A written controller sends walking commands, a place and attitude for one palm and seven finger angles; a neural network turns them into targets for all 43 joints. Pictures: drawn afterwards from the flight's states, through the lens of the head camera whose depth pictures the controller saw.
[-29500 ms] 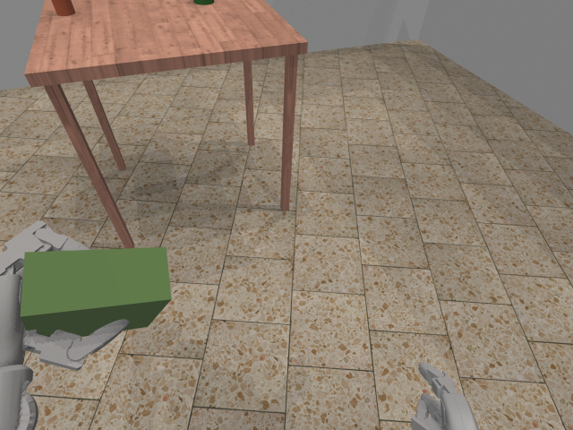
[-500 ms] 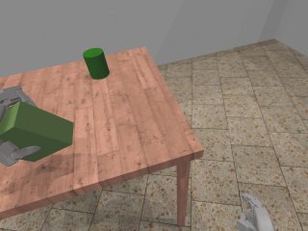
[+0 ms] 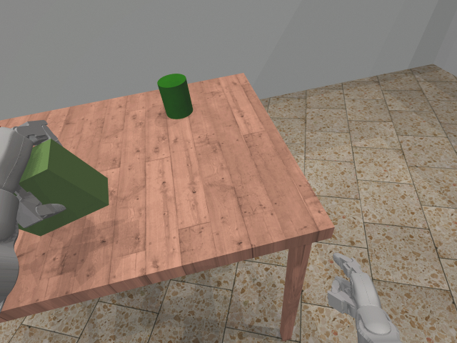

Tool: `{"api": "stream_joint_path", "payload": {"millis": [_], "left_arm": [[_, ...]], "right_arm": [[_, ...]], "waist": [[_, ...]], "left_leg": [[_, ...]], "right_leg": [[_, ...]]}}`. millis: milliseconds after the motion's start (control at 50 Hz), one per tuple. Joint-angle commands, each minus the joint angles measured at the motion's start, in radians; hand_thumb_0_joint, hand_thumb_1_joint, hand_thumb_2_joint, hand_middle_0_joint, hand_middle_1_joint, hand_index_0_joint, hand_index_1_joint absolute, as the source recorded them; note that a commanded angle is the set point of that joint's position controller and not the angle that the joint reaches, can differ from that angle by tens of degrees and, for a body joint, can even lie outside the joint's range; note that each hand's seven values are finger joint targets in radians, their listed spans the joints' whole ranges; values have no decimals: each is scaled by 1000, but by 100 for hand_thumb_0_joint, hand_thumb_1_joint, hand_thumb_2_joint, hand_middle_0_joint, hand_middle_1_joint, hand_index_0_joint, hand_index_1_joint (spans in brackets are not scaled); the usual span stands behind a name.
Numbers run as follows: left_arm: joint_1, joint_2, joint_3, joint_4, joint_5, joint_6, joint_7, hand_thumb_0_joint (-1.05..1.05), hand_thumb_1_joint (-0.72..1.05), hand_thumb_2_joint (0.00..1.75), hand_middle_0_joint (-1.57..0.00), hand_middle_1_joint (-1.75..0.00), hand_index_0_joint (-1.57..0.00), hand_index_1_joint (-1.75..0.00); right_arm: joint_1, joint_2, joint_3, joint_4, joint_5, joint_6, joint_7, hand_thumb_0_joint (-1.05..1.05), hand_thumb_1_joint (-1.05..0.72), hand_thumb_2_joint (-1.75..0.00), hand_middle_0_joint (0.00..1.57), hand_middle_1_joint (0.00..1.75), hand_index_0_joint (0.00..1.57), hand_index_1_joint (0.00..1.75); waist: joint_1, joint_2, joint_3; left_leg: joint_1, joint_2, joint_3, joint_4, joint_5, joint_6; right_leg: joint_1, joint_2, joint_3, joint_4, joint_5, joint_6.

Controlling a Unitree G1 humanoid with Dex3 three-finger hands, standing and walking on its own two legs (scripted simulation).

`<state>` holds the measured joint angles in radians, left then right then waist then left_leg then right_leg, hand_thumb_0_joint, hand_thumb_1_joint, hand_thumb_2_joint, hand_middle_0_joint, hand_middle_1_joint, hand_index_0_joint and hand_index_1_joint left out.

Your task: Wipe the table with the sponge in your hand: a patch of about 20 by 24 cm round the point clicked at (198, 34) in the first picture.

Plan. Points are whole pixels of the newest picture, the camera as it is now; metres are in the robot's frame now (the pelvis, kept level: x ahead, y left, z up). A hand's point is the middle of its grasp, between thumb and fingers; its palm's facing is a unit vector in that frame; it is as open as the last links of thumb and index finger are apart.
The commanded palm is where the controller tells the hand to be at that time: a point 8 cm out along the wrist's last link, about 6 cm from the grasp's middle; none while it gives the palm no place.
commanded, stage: turn the palm down, sponge in hand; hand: left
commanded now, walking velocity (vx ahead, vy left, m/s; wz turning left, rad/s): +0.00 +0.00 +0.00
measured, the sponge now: (55, 197) +0.25 +0.31 +0.17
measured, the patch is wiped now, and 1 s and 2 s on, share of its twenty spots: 0.00 0.00 0.00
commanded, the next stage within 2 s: move the sponge above the wiping area in 0.80 s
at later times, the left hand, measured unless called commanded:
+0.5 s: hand (55, 203) +0.23 +0.29 +0.19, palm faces +0.15 -0.13 -0.98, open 9.8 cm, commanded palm +0.17 +0.28 +0.29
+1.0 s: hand (99, 225) +0.22 +0.23 +0.16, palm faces +0.03 -0.11 -0.99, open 9.8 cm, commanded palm +0.18 +0.25 +0.28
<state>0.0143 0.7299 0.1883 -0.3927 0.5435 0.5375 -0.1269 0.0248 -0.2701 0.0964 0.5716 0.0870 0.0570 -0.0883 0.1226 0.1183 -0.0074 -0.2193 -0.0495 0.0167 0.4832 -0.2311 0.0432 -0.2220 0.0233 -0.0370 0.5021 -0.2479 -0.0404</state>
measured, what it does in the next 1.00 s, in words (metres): stands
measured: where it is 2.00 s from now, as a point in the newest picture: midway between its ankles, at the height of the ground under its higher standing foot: outside the picture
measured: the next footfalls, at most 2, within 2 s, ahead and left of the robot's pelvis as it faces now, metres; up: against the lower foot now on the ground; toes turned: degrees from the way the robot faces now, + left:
none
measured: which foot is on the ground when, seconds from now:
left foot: down 0.00-1.00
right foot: down 0.00-1.00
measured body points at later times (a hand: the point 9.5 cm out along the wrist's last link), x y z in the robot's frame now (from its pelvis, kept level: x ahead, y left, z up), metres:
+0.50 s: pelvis -0.02 +0.00 +0.00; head -0.02 -0.05 +0.45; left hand +0.22 +0.29 +0.24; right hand +0.25 -0.18 -0.07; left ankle +0.02 +0.09 -0.74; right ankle +0.02 -0.09 -0.74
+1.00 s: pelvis -0.02 -0.03 +0.00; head -0.03 -0.08 +0.44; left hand +0.21 +0.23 +0.21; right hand +0.24 -0.23 -0.07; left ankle +0.02 +0.09 -0.74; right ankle +0.02 -0.09 -0.74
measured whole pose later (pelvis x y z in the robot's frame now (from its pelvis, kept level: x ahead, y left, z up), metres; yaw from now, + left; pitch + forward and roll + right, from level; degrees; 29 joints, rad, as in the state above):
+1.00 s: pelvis -0.02 -0.03 +0.00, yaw -1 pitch -5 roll +1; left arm 0.07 0.65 -0.05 -0.41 0.75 0.45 -0.20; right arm 0.00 -0.30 0.06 0.62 0.06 0.03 -0.09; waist 0.14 0.12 0.03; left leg -0.19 -0.02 0.03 0.47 -0.20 0.01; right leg -0.21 0.05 -0.03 0.51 -0.23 -0.08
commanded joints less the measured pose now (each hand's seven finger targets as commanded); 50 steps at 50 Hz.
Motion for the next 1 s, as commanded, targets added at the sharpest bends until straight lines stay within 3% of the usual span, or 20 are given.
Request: {"api": "stream_joint_path", "payload": {"millis": [0,80,120,180,200,280,300,400,500,560,580,600,660,680,700,800,840,900,940,980], "left_arm": [[-232,166,-14,-266,89,-43,-59,0,10,130,-120,-160,-120,-160],[-348,362,132,-387,206,-89,-44,0,10,130,-120,-160,-120,-160],[-355,390,183,-351,229,-127,3,0,10,130,-120,-160,-120,-160],[-347,371,226,-232,204,-100,54,0,10,130,-120,-160,-120,-160],[-352,303,168,-188,186,-81,60,0,10,130,-120,-160,-120,-160],[-231,199,94,-38,156,-18,8,0,10,130,-120,-160,-120,-160],[-208,163,39,-50,148,-19,-13,0,10,130,-120,-160,-120,-160],[-230,64,-102,-161,181,-33,-50,0,10,130,-120,-160,-120,-160],[-424,351,96,-445,304,-99,9,0,10,130,-120,-160,-120,-160],[-411,409,169,-332,346,-128,57,0,10,130,-120,-160,-120,-160],[-417,430,213,-292,337,-113,71,0,10,130,-120,-160,-120,-160],[-431,340,149,-247,303,-113,83,0,10,130,-120,-160,-120,-160],[-354,266,131,-83,216,-83,72,0,10,130,-120,-160,-120,-160],[-290,221,117,-7,194,-62,52,0,10,130,-120,-160,-120,-160],[-243,179,76,-2,172,-62,27,0,10,130,-120,-160,-120,-160],[-120,28,-92,-17,141,-39,-50,0,10,130,-120,-160,-120,-160],[-144,84,-73,-115,165,-57,-48,0,10,130,-120,-160,-120,-160],[-324,263,34,-345,245,-95,-10,0,10,130,-120,-160,-120,-160],[-433,390,117,-311,321,-128,25,0,10,130,-120,-160,-120,-160],[-465,495,222,-317,361,-148,74,0,10,130,-120,-160,-120,-160]], "right_arm": [[-246,-83,-36,-189,-7,-66,-13,0,-90,-90,20,30,20,30],[-303,-75,-27,-181,-25,-68,-14,0,-90,-90,20,30,20,30],[-247,-67,-34,-150,-43,-69,-13,0,-90,-90,20,30,20,30],[-303,-64,-33,-117,-30,-71,5,0,-90,-90,20,30,20,30],[-268,-72,-40,-103,-35,-59,9,0,-90,-90,20,30,20,30],[-305,-82,-33,-112,-7,-42,19,0,-90,-90,20,30,20,30],[-267,-98,-38,-120,-12,-31,17,0,-90,-90,20,30,20,30],[-300,-79,-31,-168,5,-54,13,0,-90,-90,20,30,20,30],[-337,-74,-39,-172,-43,-86,-6,0,-90,-90,20,30,20,30],[-288,-69,-43,-125,-61,-77,5,0,-90,-90,20,30,20,30],[-331,-68,-42,-119,-49,-83,11,0,-90,-90,20,30,20,30],[-295,-58,-47,-102,-47,-76,15,0,-90,-90,20,30,20,30],[-267,-83,-61,-83,-26,-54,23,0,-90,-90,20,30,20,30],[-310,-79,-54,-88,-14,-59,26,0,-90,-90,20,30,20,30],[-270,-94,-61,-94,-17,-47,25,0,-90,-90,20,30,20,30],[-279,-96,-50,-153,8,-50,25,0,-90,-90,20,30,20,30],[-280,-93,-53,-164,3,-61,17,0,-90,-90,20,30,20,30],[-341,-81,-54,-189,-27,-92,-1,0,-90,-90,20,30,20,30],[-307,-87,-60,-148,-53,-99,-9,0,-90,-90,20,30,20,30],[-315,-80,-59,-128,-56,-109,-7,0,-90,-90,20,30,20,30]], "waist": [[-15,-45,-185],[26,43,-263],[39,49,-292],[67,47,-226],[51,7,-207],[36,-83,-95],[19,-105,-102],[-6,-67,-135],[46,68,-372],[59,75,-315],[73,67,-273],[51,11,-244],[43,-62,-152],[45,-90,-77],[28,-141,-96],[-9,-135,-52],[-7,-121,-106],[26,-31,-281],[33,38,-303],[65,73,-302]], "left_leg": [[67,59,-79,-105,135,-4],[92,54,-110,-132,145,0],[109,58,-121,-129,206,-11],[80,56,-133,-133,202,-32],[70,63,-108,-129,208,-35],[34,54,-88,-131,166,-37],[28,65,-75,-132,153,-30],[43,53,-77,-141,28,-15],[85,29,-96,-109,147,4],[96,25,-119,-109,237,-13],[85,25,-126,-106,218,-15],[87,36,-104,-102,228,-19],[73,44,-93,-112,190,-32],[47,42,-91,-112,159,-31],[38,54,-71,-104,153,-26],[-5,50,-44,-92,44,-18],[3,39,-47,-82,31,-9],[57,18,-49,-42,103,-3],[79,8,-71,-44,151,-8],[85,3,-92,-46,168,-11]], "right_leg": [[52,-22,45,-80,76,6],[118,2,114,-59,64,-22],[139,-13,102,-53,87,-29],[132,-4,150,-84,80,-54],[130,-26,108,-95,96,-42],[61,-18,122,-133,82,-31],[64,-31,78,-135,95,-14],[47,-36,73,-126,15,-3],[216,-26,159,-48,54,-39],[186,-22,189,-71,89,-62],[175,-5,244,-90,68,-83],[164,-26,202,-103,91,-68],[108,-36,184,-145,94,-42],[69,-24,207,-165,62,-49],[80,-42,167,-161,89,-26],[24,-59,139,-178,-16,4],[49,-65,155,-163,-50,7],[141,-73,223,-120,-68,-19],[147,-64,256,-114,-36,-44],[154,-41,315,-117,-40,-77]]}}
